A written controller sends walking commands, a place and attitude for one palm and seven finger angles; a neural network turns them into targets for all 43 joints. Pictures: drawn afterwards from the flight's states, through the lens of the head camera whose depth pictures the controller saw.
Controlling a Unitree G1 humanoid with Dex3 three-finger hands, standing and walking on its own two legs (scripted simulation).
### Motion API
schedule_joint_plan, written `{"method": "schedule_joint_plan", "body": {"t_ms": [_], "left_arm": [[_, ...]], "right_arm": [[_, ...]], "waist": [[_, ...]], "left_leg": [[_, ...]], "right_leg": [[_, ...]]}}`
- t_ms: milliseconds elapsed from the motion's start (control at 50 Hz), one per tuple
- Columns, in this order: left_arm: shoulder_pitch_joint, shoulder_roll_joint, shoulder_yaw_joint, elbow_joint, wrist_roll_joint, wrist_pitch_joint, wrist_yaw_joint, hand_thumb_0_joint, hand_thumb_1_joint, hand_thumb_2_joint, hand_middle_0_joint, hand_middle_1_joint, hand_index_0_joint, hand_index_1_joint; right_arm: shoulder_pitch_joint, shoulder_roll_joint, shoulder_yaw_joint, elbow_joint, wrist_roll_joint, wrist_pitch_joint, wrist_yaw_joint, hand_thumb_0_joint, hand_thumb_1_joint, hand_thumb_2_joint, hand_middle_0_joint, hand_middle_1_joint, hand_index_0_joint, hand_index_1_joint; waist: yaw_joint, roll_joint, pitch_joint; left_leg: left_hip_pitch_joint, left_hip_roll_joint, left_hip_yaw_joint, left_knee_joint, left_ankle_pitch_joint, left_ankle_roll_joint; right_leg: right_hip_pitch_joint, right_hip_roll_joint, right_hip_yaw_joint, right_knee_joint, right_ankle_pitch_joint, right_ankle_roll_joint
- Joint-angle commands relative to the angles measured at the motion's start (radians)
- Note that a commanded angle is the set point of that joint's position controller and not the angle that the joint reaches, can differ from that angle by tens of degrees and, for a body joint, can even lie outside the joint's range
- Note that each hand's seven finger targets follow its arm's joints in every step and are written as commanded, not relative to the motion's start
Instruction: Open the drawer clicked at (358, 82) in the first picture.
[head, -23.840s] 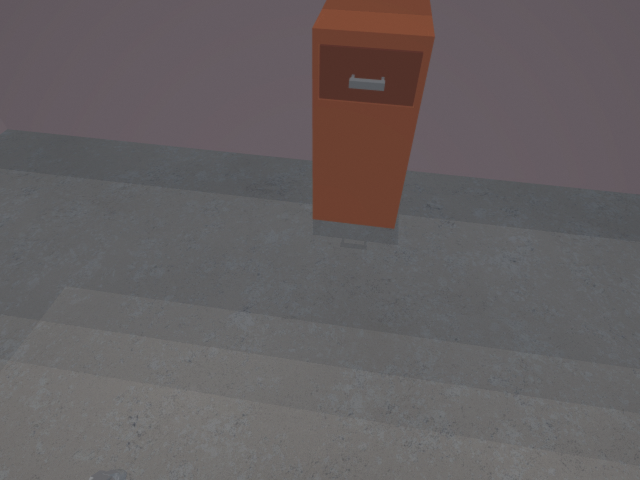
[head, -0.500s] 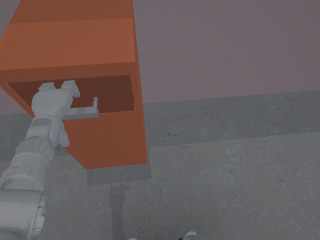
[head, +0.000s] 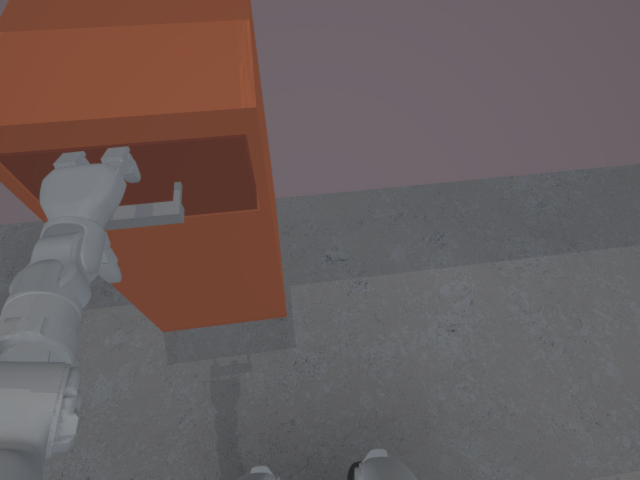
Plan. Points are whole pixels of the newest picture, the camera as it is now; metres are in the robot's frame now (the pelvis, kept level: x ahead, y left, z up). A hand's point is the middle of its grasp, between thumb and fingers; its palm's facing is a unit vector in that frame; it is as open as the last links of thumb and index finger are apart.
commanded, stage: re-aim the fingers above the handle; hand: left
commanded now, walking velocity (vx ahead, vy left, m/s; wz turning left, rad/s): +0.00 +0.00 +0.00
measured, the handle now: (144, 203) +0.52 +0.26 -0.04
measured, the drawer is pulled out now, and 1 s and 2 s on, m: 0.00 0.00 0.00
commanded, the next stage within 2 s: lower the fingers behind the handle in 1.16 s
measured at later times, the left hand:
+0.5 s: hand (116, 215) +0.46 +0.27 +0.02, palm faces -0.07 -0.02 -1.00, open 13.9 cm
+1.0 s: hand (119, 218) +0.45 +0.26 +0.02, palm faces -0.07 -0.02 -1.00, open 13.9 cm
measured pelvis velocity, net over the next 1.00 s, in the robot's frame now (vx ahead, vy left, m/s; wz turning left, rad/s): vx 0.01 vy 0.00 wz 0.01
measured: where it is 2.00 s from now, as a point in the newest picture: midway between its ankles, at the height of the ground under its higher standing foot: outside the picture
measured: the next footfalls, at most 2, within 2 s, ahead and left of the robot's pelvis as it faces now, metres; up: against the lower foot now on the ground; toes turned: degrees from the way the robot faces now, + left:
none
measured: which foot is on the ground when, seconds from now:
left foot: down 0.00-1.00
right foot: down 0.00-1.00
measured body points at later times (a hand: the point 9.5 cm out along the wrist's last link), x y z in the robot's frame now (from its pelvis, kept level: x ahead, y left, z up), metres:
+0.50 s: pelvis +0.01 +0.01 +0.01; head +0.10 +0.01 +0.45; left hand +0.45 +0.27 +0.07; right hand +0.04 -0.26 -0.13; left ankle -0.03 +0.09 -0.70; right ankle +0.02 -0.12 -0.70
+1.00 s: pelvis +0.01 +0.00 +0.01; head +0.10 -0.01 +0.45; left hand +0.44 +0.26 +0.08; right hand +0.05 -0.28 -0.13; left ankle -0.03 +0.09 -0.70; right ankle +0.02 -0.12 -0.70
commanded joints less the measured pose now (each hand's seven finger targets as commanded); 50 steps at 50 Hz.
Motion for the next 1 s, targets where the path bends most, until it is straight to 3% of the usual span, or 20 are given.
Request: {"method": "schedule_joint_plan", "body": {"t_ms": [0, 60, 80, 140, 160, 240, 300, 360, 400, 500, 540, 560, 580, 680, 700, 740, 780, 880, 940, 980], "left_arm": [[-0.380, 0.270, 0.062, -0.204, -0.018, 0.001, 0.047, 0.000, -0.500, 0.300, -0.300, -1.200, -0.300, -1.200], [-0.375, 0.274, 0.065, -0.192, -0.019, 0.006, 0.047, 0.000, -0.500, 0.300, -0.300, -1.200, -0.300, -1.200], [-0.370, 0.204, 0.016, -0.184, -0.024, 0.012, 0.048, 0.000, -0.500, 0.300, -0.300, -1.200, -0.300, -1.200], [-0.425, 0.131, -0.028, -0.224, -0.028, 0.011, 0.058, 0.000, -0.500, 0.300, -0.300, -1.200, -0.300, -1.200], [-0.435, 0.188, 0.015, -0.228, -0.020, 0.012, 0.067, 0.000, -0.500, 0.300, -0.300, -1.200, -0.300, -1.200], [-0.426, 0.249, 0.073, -0.229, -0.014, 0.042, 0.094, 0.000, -0.500, 0.300, -0.300, -1.200, -0.300, -1.200], [-0.369, 0.240, 0.071, -0.203, -0.007, 0.080, 0.101, 0.000, -0.500, 0.300, -0.300, -1.200, -0.300, -1.200], [-0.335, 0.173, 0.022, -0.197, -0.017, 0.103, 0.079, 0.000, -0.500, 0.300, -0.300, -1.200, -0.300, -1.200], [-0.325, 0.186, 0.024, -0.185, -0.023, 0.106, 0.056, 0.000, -0.500, 0.300, -0.300, -1.200, -0.300, -1.200], [-0.369, 0.168, 0.002, -0.252, -0.018, 0.047, 0.034, 0.000, -0.500, 0.300, -0.300, -1.200, -0.300, -1.200], [-0.369, 0.138, -0.007, -0.293, -0.024, 0.023, 0.042, 0.000, -0.500, 0.300, -0.300, -1.200, -0.300, -1.200], [-0.359, 0.167, 0.020, -0.287, -0.017, 0.019, 0.052, 0.000, -0.500, 0.300, -0.300, -1.200, -0.300, -1.200], [-0.349, 0.128, -0.005, -0.289, -0.021, 0.019, 0.060, 0.000, -0.500, 0.300, -0.300, -1.200, -0.300, -1.200], [-0.359, 0.142, 0.006, -0.229, -0.011, 0.069, 0.099, 0.000, -0.500, 0.300, -0.300, -1.200, -0.300, -1.200], [-0.394, 0.159, 0.011, -0.235, -0.002, 0.077, 0.102, 0.000, -0.500, 0.300, -0.300, -1.200, -0.300, -1.200], [-0.374, 0.203, 0.046, -0.241, -0.011, 0.090, 0.094, 0.000, -0.500, 0.300, -0.300, -1.200, -0.300, -1.200], [-0.359, 0.182, 0.023, -0.218, -0.014, 0.095, 0.078, 0.000, -0.500, 0.300, -0.300, -1.200, -0.300, -1.200], [-0.323, 0.160, 0.008, -0.222, -0.024, 0.065, 0.043, 0.000, -0.500, 0.300, -0.300, -1.200, -0.300, -1.200], [-0.354, 0.203, 0.031, -0.213, -0.021, 0.046, 0.039, 0.000, -0.500, 0.300, -0.300, -1.200, -0.300, -1.200], [-0.341, 0.216, 0.038, -0.202, -0.012, 0.040, 0.046, 0.000, -0.500, 0.300, -0.300, -1.200, -0.300, -1.200]], "right_arm": [[0.129, -0.165, -0.056, -0.061, -0.001, -0.013, -0.008, 0.000, -0.900, -0.900, 0.200, 0.300, 0.200, 0.300], [0.129, -0.167, -0.054, -0.058, 0.002, -0.009, -0.007, 0.000, -0.900, -0.900, 0.200, 0.300, 0.200, 0.300], [0.131, -0.161, -0.057, -0.060, 0.001, -0.013, -0.004, 0.000, -0.900, -0.900, 0.200, 0.300, 0.200, 0.300], [0.138, -0.153, -0.066, -0.059, 0.001, -0.024, -0.001, 0.000, -0.900, -0.900, 0.200, 0.300, 0.200, 0.300], [0.143, -0.158, -0.065, -0.050, 0.002, -0.022, -0.002, 0.000, -0.900, -0.900, 0.200, 0.300, 0.200, 0.300], [0.123, -0.167, -0.056, -0.042, -0.013, -0.014, 0.006, 0.000, -0.900, -0.900, 0.200, 0.300, 0.200, 0.300], [0.115, -0.161, -0.051, -0.049, -0.012, -0.008, 0.013, 0.000, -0.900, -0.900, 0.200, 0.300, 0.200, 0.300], [0.115, -0.157, -0.057, -0.062, -0.004, -0.006, 0.016, 0.000, -0.900, -0.900, 0.200, 0.300, 0.200, 0.300], [0.112, -0.161, -0.053, -0.065, 0.003, -0.004, 0.012, 0.000, -0.900, -0.900, 0.200, 0.300, 0.200, 0.300], [0.114, -0.152, -0.058, -0.070, 0.006, -0.010, -0.005, 0.000, -0.900, -0.900, 0.200, 0.300, 0.200, 0.300], [0.115, -0.145, -0.064, -0.070, 0.000, -0.016, -0.005, 0.000, -0.900, -0.900, 0.200, 0.300, 0.200, 0.300], [0.119, -0.146, -0.065, -0.062, -0.002, -0.015, -0.003, 0.000, -0.900, -0.900, 0.200, 0.300, 0.200, 0.300], [0.120, -0.142, -0.067, -0.063, -0.004, -0.016, 0.000, 0.000, -0.900, -0.900, 0.200, 0.300, 0.200, 0.300], [0.105, -0.148, -0.061, -0.051, -0.006, -0.009, 0.012, 0.000, -0.900, -0.900, 0.200, 0.300, 0.200, 0.300], [0.103, -0.150, -0.061, -0.051, -0.004, -0.011, 0.011, 0.000, -0.900, -0.900, 0.200, 0.300, 0.200, 0.300], [0.096, -0.154, -0.057, -0.057, -0.007, -0.009, 0.009, 0.000, -0.900, -0.900, 0.200, 0.300, 0.200, 0.300], [0.097, -0.150, -0.057, -0.058, -0.003, -0.009, 0.004, 0.000, -0.900, -0.900, 0.200, 0.300, 0.200, 0.300], [0.095, -0.148, -0.058, -0.070, 0.002, -0.014, -0.005, 0.000, -0.900, -0.900, 0.200, 0.300, 0.200, 0.300], [0.093, -0.153, -0.053, -0.067, 0.004, -0.016, -0.012, 0.000, -0.900, -0.900, 0.200, 0.300, 0.200, 0.300], [0.094, -0.152, -0.053, -0.065, 0.003, -0.018, -0.013, 0.000, -0.900, -0.900, 0.200, 0.300, 0.200, 0.300]], "waist": [[0.006, 0.073, -0.422], [0.003, 0.054, -0.400], [-0.008, 0.051, -0.375], [-0.030, 0.049, -0.390], [-0.017, 0.045, -0.410], [0.014, 0.096, -0.417], [0.029, 0.092, -0.426], [0.016, 0.056, -0.428], [0.016, 0.008, -0.381], [-0.001, 0.024, -0.370], [0.002, 0.059, -0.391], [0.011, 0.071, -0.400], [0.006, 0.072, -0.403], [0.008, 0.057, -0.364], [0.000, 0.042, -0.366], [0.022, 0.041, -0.416], [0.010, 0.027, -0.389], [0.010, 0.014, -0.372], [0.007, -0.012, -0.335], [0.012, 0.022, -0.346]], "left_leg": [[0.221, -0.024, -0.046, -0.085, 0.451, -0.010], [0.215, -0.021, -0.050, -0.088, 0.445, -0.009], [0.218, -0.021, -0.049, -0.090, 0.434, -0.010], [0.274, -0.014, -0.065, -0.090, 0.461, -0.014], [0.273, -0.012, -0.069, -0.092, 0.467, -0.016], [0.280, -0.013, -0.065, -0.089, 0.538, -0.026], [0.271, -0.012, -0.056, -0.090, 0.580, -0.028], [0.291, -0.005, -0.053, -0.096, 0.612, -0.025], [0.255, -0.008, -0.050, -0.115, 0.537, -0.018], [0.281, -0.011, -0.056, -0.117, 0.520, -0.014], [0.323, -0.007, -0.060, -0.106, 0.594, -0.020], [0.329, -0.006, -0.064, -0.100, 0.614, -0.026], [0.338, -0.006, -0.067, -0.094, 0.625, -0.029], [0.274, -0.015, -0.054, -0.100, 0.549, -0.025], [0.267, -0.015, -0.055, -0.107, 0.525, -0.023], [0.267, -0.021, -0.047, -0.107, 0.537, -0.016], [0.251, -0.022, -0.039, -0.109, 0.518, -0.011], [0.249, -0.025, -0.034, -0.116, 0.483, -0.006], [0.199, -0.030, -0.033, -0.123, 0.418, -0.001], [0.200, -0.033, -0.029, -0.114, 0.413, -0.001]], "right_leg": [[0.268, 0.045, 0.001, -0.049, 0.292, -0.034], [0.258, 0.046, -0.001, -0.053, 0.280, -0.033], [0.248, 0.048, -0.007, -0.058, 0.268, -0.035], [0.220, 0.050, -0.015, -0.069, 0.258, -0.037], [0.226, 0.047, -0.012, -0.062, 0.260, -0.034], [0.239, 0.047, -0.017, -0.044, 0.292, -0.042], [0.267, 0.047, -0.019, -0.037, 0.330, -0.039], [0.292, 0.047, -0.017, -0.053, 0.357, -0.033], [0.310, 0.046, -0.013, -0.070, 0.332, -0.032], [0.289, 0.043, -0.008, -0.079, 0.320, -0.034], [0.276, 0.044, -0.012, -0.073, 0.338, -0.037], [0.268, 0.044, -0.012, -0.064, 0.340, -0.036], [0.258, 0.047, -0.018, -0.059, 0.336, -0.037], [0.269, 0.047, -0.017, -0.057, 0.327, -0.040], [0.273, 0.045, -0.016, -0.063, 0.320, -0.038], [0.333, 0.042, -0.003, -0.061, 0.362, -0.040], [0.340, 0.040, -0.001, -0.068, 0.375, -0.035], [0.346, 0.039, 0.005, -0.082, 0.360, -0.033], [0.348, 0.035, 0.010, -0.087, 0.329, -0.034], [0.331, 0.036, 0.012, -0.079, 0.320, -0.035]]}}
